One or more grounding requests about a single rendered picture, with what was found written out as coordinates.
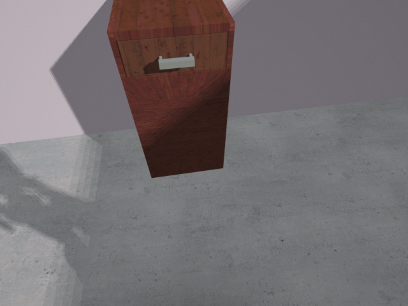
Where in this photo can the drawer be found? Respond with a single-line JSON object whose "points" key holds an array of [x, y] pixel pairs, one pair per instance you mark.
{"points": [[140, 56]]}

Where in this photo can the handle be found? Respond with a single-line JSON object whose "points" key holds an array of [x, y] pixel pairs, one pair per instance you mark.
{"points": [[180, 62]]}

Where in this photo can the cabinet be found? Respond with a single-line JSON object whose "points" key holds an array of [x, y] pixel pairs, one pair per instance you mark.
{"points": [[180, 118]]}

